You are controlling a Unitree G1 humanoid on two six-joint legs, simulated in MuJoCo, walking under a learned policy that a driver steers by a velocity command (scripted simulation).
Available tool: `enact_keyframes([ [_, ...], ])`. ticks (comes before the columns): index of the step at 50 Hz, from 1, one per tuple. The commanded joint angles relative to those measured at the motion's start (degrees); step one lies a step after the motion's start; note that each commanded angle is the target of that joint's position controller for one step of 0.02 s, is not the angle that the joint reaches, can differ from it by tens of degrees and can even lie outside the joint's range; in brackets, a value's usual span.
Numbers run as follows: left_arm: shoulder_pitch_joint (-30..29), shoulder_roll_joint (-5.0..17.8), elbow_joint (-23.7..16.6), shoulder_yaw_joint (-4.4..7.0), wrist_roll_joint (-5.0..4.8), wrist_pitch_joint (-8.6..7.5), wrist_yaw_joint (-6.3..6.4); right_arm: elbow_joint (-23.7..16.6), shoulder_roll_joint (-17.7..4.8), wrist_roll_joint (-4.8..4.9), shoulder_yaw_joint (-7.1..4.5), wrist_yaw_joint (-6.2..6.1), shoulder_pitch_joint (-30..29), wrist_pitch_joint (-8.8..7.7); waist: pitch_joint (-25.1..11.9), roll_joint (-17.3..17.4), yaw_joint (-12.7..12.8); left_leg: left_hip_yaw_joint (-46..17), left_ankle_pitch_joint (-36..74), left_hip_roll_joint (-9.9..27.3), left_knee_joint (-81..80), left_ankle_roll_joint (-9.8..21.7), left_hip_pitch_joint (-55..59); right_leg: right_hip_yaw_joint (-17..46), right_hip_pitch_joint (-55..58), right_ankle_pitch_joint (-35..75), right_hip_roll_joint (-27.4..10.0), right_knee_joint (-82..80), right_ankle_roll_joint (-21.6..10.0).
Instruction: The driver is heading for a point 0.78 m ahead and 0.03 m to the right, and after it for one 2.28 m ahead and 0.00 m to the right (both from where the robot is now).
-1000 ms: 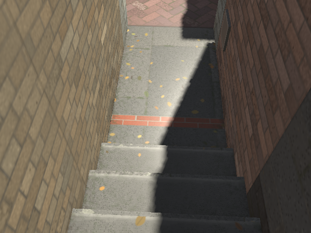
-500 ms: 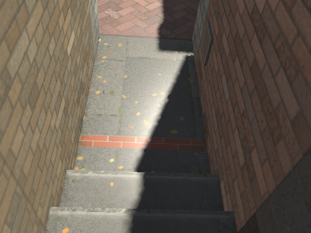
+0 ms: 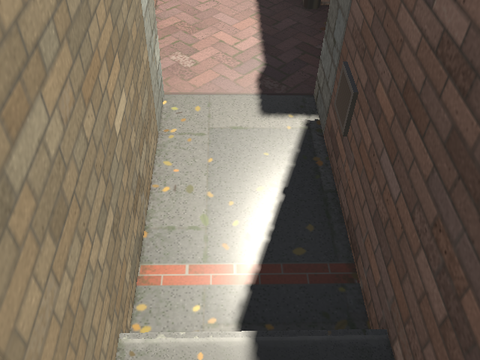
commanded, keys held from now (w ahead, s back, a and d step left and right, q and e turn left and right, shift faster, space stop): w+shift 1.00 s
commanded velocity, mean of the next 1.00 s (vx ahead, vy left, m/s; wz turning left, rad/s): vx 0.96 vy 0.00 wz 0.00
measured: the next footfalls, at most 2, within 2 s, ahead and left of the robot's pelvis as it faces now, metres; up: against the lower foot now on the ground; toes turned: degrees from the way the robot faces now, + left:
right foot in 0.34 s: +0.37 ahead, -0.14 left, -0.16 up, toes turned -1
left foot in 0.72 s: +0.67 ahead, +0.00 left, -0.33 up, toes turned -1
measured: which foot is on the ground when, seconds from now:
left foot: down 0.00-0.32, up 0.34-0.70, down 0.72-1.00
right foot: up 0.00-0.32, down 0.34-0.72, up 0.74-1.00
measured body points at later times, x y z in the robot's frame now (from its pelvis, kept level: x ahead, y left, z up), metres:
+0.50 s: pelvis +0.38 -0.07 -0.17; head +0.41 -0.08 +0.28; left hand +0.35 +0.19 -0.30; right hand +0.46 -0.34 -0.30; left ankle +0.39 +0.12 -0.77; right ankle +0.33 -0.14 -0.87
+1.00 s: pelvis +0.86 -0.08 -0.40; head +0.88 -0.08 +0.05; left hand +1.07 +0.16 -0.49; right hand +0.73 -0.33 -0.53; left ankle +0.63 +0.00 -1.04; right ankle +1.06 -0.20 -1.09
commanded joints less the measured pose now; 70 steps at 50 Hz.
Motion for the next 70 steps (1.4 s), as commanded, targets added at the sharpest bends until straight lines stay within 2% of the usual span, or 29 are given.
enact_keyframes([
  [1, 4.3, 2.9, -0.7, 0.38, -0.14, 1.48, -0.54, -6.3, -12.0, 1.02, -2.71, -0.46, -2.8, -2.22, 5.0, 10.3, 4.1, -22.5, 2.6, 15.8, -23.2, 11.3, -12.0, -0.9, 6.6, 12.3, -0.1, -7.2, 2.7],
  [4, -10.5, 4.7, -5.3, 1.80, -1.52, 0.42, -1.78, -4.7, -3.7, 1.84, -1.05, -0.73, 3.8, -1.95, 12.3, 6.1, -0.8, -25.2, -8.4, 14.2, -16.0, 10.4, 1.4, 4.6, -11.7, 30.1, -3.0, -22.3, 0.8],
  [13, -23.7, 2.2, -10.9, 1.26, -1.97, -0.65, -2.56, -9.5, -7.7, -0.80, -3.34, -1.31, 5.9, -0.66, 16.7, 6.1, -10.1, -14.5, 19.1, 10.2, -3.3, 7.4, 7.0, -3.4, 9.8, 18.7, 1.3, -50.2, -1.4],
  [14, -19.4, 2.1, -10.5, 1.56, -2.00, -0.96, -2.06, -8.9, -7.9, -1.15, -3.27, -1.57, 4.9, 0.13, 14.9, 5.1, -8.5, -10.7, 23.5, 9.5, 3.2, 7.1, 5.5, -5.3, 18.4, 19.3, 1.7, -54.5, -2.5],
  [16, 23.5, 7.9, 1.3, 5.00, -0.37, -1.20, -0.95, -12.2, -11.1, -0.64, -3.83, -0.94, -11.1, -0.56, -3.8, 7.9, 16.6, -6.7, 52.2, 8.7, 44.9, 5.2, -11.3, -3.9, 60.7, 24.9, 2.5, -45.1, -7.8],
  [17, 25.4, 10.2, 1.6, 5.71, -0.38, -1.41, -1.61, -13.4, -7.3, -0.30, -4.26, -0.82, -13.6, -0.95, -0.6, -8.4, 18.9, -4.2, -2.2, -3.3, 70.9, 4.1, -23.2, 5.8, 63.4, 19.5, -4.7, -58.3, -10.9],
  [19, 24.1, 10.4, 0.8, 3.74, -0.52, -2.41, -1.25, -15.4, -2.5, 1.69, -1.69, -1.66, -3.1, -2.46, -12.3, -15.0, 7.3, -14.5, -13.0, -1.2, 71.4, 4.9, -46.4, 14.0, 81.7, 64.0, -13.1, -33.1, -10.0],
  [21, 17.4, 5.9, 0.0, 3.77, -2.13, -3.41, 0.10, -12.9, -8.0, -3.24, -3.01, -1.58, -5.5, -1.99, -2.2, 0.0, 3.2, -14.3, -4.0, 5.3, 54.7, 2.0, -46.1, 26.4, 57.7, -9.1, -13.7, -49.5, -16.9],
  [24, 14.4, 3.5, 0.1, 1.78, -2.51, -5.78, 0.98, -15.1, -6.1, -3.31, -3.53, -0.03, -18.8, 0.33, 11.1, 5.8, -1.0, -16.1, 16.4, 7.8, 20.7, -4.6, -32.4, 20.8, 24.6, -7.3, -8.7, -51.3, -14.5],
  [26, 11.8, 10.3, -0.4, 4.21, -1.75, -7.14, 0.55, -14.3, -6.3, -3.20, -3.11, 1.62, -17.8, 0.49, 6.6, -1.0, -2.6, -8.7, 32.0, 4.9, 13.4, -5.8, -18.9, 14.5, 19.5, 4.7, -4.7, -49.4, -12.6],
  [28, 11.9, 4.7, 0.6, 3.00, -5.12, -8.94, 0.39, -13.2, -4.5, -0.57, -2.00, 3.01, -21.1, -1.97, 3.9, 1.6, -2.2, -3.7, 64.8, 4.1, -5.9, -3.9, -0.9, 2.7, 10.5, -3.4, 3.7, -42.9, -9.3],
  [31, 17.6, 4.0, 1.7, 2.36, -4.95, -6.65, 0.36, -15.3, -2.6, -1.25, -0.31, 3.21, -29.7, -1.48, 7.2, -2.8, 3.5, 0.0, 59.6, 2.3, -5.5, -2.0, -0.7, 5.3, 15.7, 1.2, 1.6, -39.1, -9.1],
  [34, 15.2, 6.7, 0.9, 2.34, -2.47, -5.45, 0.84, -10.8, -8.1, -2.15, -1.73, 0.27, -13.1, -1.06, 4.0, -1.5, -4.0, 4.5, 48.2, -1.3, -1.5, 0.3, 14.0, 0.3, 18.4, 24.3, 1.3, -17.8, -8.3],
  [36, 3.3, 8.1, -0.4, 2.90, -1.83, -4.94, 1.05, -1.8, -13.9, -3.67, -4.70, -0.70, 19.1, -1.44, 1.8, 7.7, -23.9, -1.1, 41.7, 2.6, -16.3, 6.6, 35.6, -0.9, 7.5, 25.2, 5.6, 31.0, -6.7],
  [37, 6.4, 3.3, -1.3, 2.48, -3.29, -5.03, 1.82, -1.9, -13.9, -3.77, -4.12, 0.84, 14.0, -1.94, 7.6, 13.5, -17.0, -11.6, 56.6, 11.2, -16.3, 7.0, 37.9, 2.0, -8.0, -31.7, 13.5, 45.8, -8.0],
  [38, 14.6, 1.4, -3.4, 1.72, -4.53, -5.53, 2.59, -4.9, -14.0, -3.55, -3.17, 1.07, 10.0, -2.51, 2.5, 12.9, -7.0, -23.0, 74.2, 20.5, -5.3, 9.0, 46.4, 10.5, -17.3, -30.3, 9.8, 34.4, -8.2],
  [40, 11.2, 4.4, -0.3, 2.66, -0.74, -4.46, 1.61, -7.4, -6.8, -2.50, -1.41, 0.92, -1.6, -3.08, 7.3, -6.0, -1.9, -20.7, 40.9, 14.0, -13.6, 7.1, 31.5, 8.8, -17.3, -14.4, 4.9, 12.2, -8.6],
  [41, 13.7, 4.0, -2.5, 2.75, 1.01, -4.07, 1.76, -8.2, -10.5, -2.71, -2.20, 0.44, -2.5, -3.88, 3.8, 4.5, 0.4, -33.4, 32.3, 22.6, -10.5, 16.5, 28.0, 12.6, -18.3, -18.5, 2.8, 9.9, -5.2],
  [44, 1.4, 6.5, -3.3, 3.55, -0.25, -2.22, -0.42, -9.4, -13.4, -2.53, -2.95, 0.61, -9.2, -6.33, 11.5, 1.7, 3.0, -27.0, 31.8, 15.1, -16.1, 13.9, -6.0, 3.2, 9.5, 4.7, 2.0, -18.5, 3.5],
  [46, -1.7, 2.4, -3.6, 1.73, -1.79, -4.34, -2.57, -7.3, -6.4, 1.28, -1.46, -0.05, -6.9, -8.04, 9.5, -0.2, 3.1, -11.9, 17.9, 3.3, -8.5, 7.9, -16.8, -0.7, 26.2, 42.3, 1.6, -40.2, 1.0],
  [50, -10.5, 2.4, -5.5, 0.26, -1.78, -2.64, -1.91, -4.9, -6.2, 1.09, -1.09, 0.78, -0.3, -6.19, 13.4, 4.0, -3.4, -12.4, 24.4, 3.7, -2.9, 6.1, -9.8, -7.9, 30.2, 34.2, 5.1, -44.8, -0.8],
  [52, -1.5, 7.2, -1.1, 1.24, -1.96, -2.81, -0.51, -1.9, -9.4, -0.24, -1.52, 0.67, 5.5, -4.84, 9.4, 0.4, -1.9, -11.6, 47.4, 3.6, 13.6, 5.5, 2.4, -10.2, 34.7, 23.3, 7.6, -50.0, -2.1],
  [54, 23.9, 14.3, 5.6, 4.70, 0.89, -3.13, -0.35, -2.0, -6.5, -2.22, -0.98, -0.11, -2.5, -4.29, 2.3, 4.0, 13.1, -12.1, 29.8, -1.0, 59.1, 4.0, -10.7, 4.6, 57.5, 27.7, -2.9, -53.4, -11.4],
  [55, 29.1, 15.8, 5.9, 4.67, 1.93, -3.34, -1.34, -3.4, -1.9, 0.78, 0.06, -0.99, 4.0, -4.76, -9.7, -3.9, 9.4, -14.0, -17.8, -4.6, 75.0, 3.4, -28.4, 14.4, 78.7, 45.7, -16.5, -31.6, -13.8],
  [56, 28.0, 14.7, 4.1, 4.73, -0.34, -3.08, -1.30, -6.3, -7.0, 1.85, -0.29, -1.48, 1.3, -4.81, -16.3, -3.8, 10.7, -13.8, -11.0, -2.5, 69.4, 2.8, -38.9, 26.8, 83.8, 20.5, -21.2, -40.1, -18.4],
  [58, 13.0, 10.2, 0.4, 3.91, -0.67, -2.55, 0.16, -9.7, -10.8, -2.15, -1.10, 0.74, -14.0, -5.21, -0.8, 4.6, 8.0, -9.1, 6.7, 3.0, 50.1, 2.7, -41.8, 27.4, 60.9, -19.0, -14.7, -60.1, -16.7],
  [60, 12.0, 6.0, 2.4, 2.46, -0.82, -3.98, 1.62, -10.4, -8.0, -3.99, -1.09, 2.41, -17.5, -3.66, 5.6, 7.4, 2.7, -12.3, 11.8, 5.3, 40.6, -0.4, -34.5, 26.5, 41.9, -2.4, -14.0, -57.6, -17.1],
  [66, 11.1, 6.7, 1.1, 2.24, -5.71, -6.56, 0.23, -15.8, -1.6, -1.92, 1.60, 4.40, -29.5, -2.17, 8.5, -1.5, 0.0, 1.3, 29.7, 5.6, 0.4, -1.3, -8.0, 3.3, 24.7, 24.8, -2.7, -70.3, -10.3],
  [70, 14.5, 10.5, 1.9, 2.29, -5.08, -6.49, -0.54, -15.6, -4.7, -2.38, 0.34, 3.79, -28.9, -1.42, 5.1, -1.5, -2.8, 5.5, 26.3, -1.4, -5.7, 2.5, 0.8, -1.3, 39.6, 56.8, -4.4, -62.4, -7.7],
])
Velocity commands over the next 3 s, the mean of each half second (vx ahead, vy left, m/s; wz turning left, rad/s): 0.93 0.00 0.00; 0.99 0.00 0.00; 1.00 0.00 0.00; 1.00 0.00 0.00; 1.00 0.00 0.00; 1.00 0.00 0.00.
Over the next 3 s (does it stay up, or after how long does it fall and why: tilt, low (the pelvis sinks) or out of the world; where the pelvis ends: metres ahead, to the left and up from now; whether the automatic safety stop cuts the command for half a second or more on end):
stays up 2.97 -0.02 -0.46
